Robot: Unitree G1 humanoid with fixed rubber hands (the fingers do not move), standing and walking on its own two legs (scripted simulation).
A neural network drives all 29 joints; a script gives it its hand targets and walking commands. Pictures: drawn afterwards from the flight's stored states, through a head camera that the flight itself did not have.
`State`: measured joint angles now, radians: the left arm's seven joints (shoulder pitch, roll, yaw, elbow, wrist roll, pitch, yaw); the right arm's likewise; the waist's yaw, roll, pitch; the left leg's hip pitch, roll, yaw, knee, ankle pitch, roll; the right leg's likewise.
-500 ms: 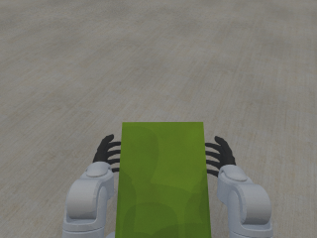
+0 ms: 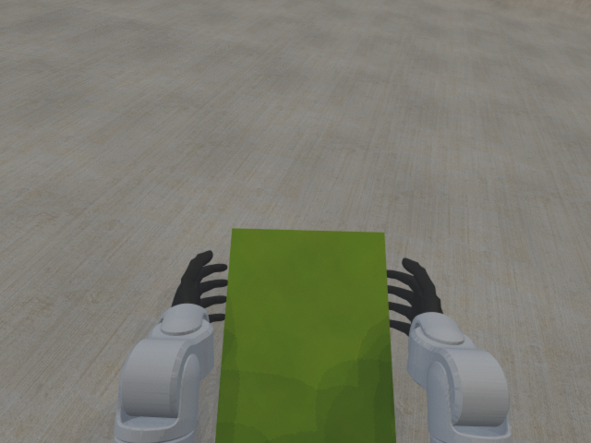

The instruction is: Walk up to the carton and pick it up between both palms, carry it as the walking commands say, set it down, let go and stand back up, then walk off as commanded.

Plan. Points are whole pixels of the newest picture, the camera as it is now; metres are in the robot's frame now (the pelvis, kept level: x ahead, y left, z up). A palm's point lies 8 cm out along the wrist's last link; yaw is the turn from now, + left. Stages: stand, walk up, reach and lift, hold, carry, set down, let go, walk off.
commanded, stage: carry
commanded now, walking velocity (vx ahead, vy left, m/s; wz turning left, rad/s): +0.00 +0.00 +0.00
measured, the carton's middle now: (303, 334) +0.29 +0.00 +0.01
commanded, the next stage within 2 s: hold in 1.64 s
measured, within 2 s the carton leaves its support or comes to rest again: neither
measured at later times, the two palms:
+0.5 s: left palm (181, 391) +0.17 +0.13 +0.08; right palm (443, 397) +0.18 -0.13 +0.10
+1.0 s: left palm (179, 389) +0.17 +0.14 +0.09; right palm (445, 404) +0.17 -0.13 +0.10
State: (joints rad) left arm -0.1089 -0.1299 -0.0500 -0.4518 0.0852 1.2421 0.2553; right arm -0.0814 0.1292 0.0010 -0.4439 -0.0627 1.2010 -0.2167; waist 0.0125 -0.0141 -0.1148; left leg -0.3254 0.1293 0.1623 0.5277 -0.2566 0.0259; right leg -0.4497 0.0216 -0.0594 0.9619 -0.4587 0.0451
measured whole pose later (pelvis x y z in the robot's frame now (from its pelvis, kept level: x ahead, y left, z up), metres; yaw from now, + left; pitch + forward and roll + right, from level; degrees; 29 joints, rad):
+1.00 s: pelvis -0.10 +0.00 -0.01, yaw -1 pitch +2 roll +0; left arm -0.18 -0.14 0.00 -0.35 0.10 1.25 0.23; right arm -0.18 0.14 -0.02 -0.36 -0.10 1.24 -0.22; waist 0.01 -0.02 -0.09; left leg -0.37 0.06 0.16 0.52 -0.19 0.03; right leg -0.35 -0.07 -0.13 0.50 -0.19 0.01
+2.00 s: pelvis -0.08 +0.00 +0.00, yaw +2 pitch -9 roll -1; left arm -0.18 -0.14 0.07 0.21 0.19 0.75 0.10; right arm -0.19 0.14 -0.11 0.19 -0.24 0.74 -0.09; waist -0.04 0.00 0.02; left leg -0.10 0.02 0.05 0.49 -0.23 0.02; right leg -0.06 -0.02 -0.09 0.45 -0.23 0.00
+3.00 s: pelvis -0.13 -0.01 -0.07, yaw -3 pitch +21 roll +0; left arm -0.57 -0.26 0.50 0.45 0.37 0.27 0.05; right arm -0.61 0.23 -0.47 0.52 -0.40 0.26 -0.03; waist 0.02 0.00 0.00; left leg -1.00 0.01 0.01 0.90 -0.28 0.01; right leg -0.99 0.01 -0.02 0.89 -0.27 -0.02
